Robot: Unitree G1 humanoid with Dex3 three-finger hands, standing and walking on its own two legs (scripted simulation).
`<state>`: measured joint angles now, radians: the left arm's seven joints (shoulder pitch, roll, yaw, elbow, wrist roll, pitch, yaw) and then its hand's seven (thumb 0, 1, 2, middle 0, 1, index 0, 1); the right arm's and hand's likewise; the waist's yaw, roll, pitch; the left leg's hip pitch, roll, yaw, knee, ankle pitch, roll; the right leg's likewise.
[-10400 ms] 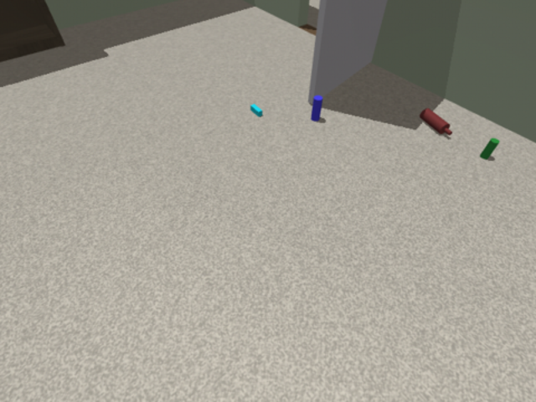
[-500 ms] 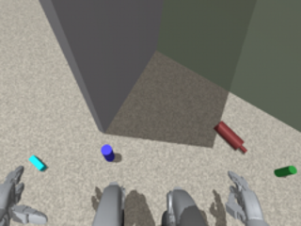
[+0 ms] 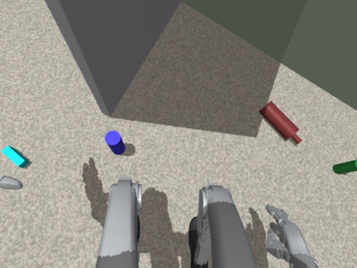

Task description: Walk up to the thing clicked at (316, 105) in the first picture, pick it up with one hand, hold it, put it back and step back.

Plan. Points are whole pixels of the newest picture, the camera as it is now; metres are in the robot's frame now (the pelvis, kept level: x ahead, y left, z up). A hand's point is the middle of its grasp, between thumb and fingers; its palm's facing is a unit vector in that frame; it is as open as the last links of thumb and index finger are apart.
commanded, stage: go down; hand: left
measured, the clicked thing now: (115, 143) +0.46 +0.22 -0.43
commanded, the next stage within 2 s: approach in 1.26 s
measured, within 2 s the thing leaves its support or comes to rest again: neither
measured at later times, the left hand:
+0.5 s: hand (6, 142) +0.36 +0.39 -0.09, palm faces +0.20 -0.97 -0.12, open 17.3 cm
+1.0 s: hand (11, 136) +0.38 +0.40 -0.11, palm faces +0.19 -0.98 -0.10, open 17.4 cm
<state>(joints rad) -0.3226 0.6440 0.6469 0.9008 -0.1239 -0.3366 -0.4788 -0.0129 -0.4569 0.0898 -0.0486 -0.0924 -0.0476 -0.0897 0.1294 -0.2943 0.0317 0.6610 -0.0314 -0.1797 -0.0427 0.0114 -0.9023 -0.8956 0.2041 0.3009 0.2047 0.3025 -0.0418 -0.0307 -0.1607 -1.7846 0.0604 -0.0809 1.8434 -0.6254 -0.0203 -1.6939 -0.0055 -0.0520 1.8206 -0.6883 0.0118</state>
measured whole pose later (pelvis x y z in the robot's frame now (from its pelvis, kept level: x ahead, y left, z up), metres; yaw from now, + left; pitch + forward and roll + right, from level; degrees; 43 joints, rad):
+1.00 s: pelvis -0.02 +0.00 -0.12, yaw -3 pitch +31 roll -6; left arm -0.59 0.88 0.82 1.08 -0.16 -0.37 -0.68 -0.01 -0.52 0.08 -0.04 -0.06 -0.03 -0.06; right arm 0.11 -0.34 0.11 0.72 -0.06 -0.16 -0.02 0.01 -0.92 -0.90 0.20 0.30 0.20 0.30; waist -0.08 -0.04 -0.09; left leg -2.14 0.06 -0.14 2.22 -0.65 -0.03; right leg -2.03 0.02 -0.08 2.19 -0.71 0.01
